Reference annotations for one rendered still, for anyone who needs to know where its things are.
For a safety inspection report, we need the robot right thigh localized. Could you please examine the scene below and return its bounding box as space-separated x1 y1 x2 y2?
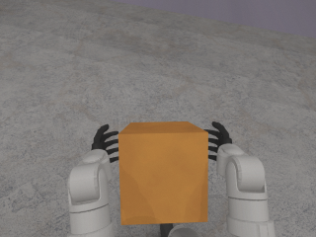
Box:
168 227 201 237

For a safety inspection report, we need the robot right foot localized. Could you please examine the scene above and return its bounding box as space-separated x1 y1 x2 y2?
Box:
160 223 174 237

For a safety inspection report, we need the right robot forearm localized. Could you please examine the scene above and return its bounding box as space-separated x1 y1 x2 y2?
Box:
216 143 276 237

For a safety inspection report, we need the left robot forearm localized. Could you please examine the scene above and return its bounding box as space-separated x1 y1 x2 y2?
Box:
67 149 115 237

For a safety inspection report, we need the robot left hand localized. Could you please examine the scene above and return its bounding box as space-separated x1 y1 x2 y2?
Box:
91 124 119 163

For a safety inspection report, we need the carton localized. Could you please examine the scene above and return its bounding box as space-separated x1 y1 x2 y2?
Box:
118 121 208 225

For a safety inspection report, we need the robot right hand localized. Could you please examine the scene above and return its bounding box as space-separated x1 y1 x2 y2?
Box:
204 121 232 161

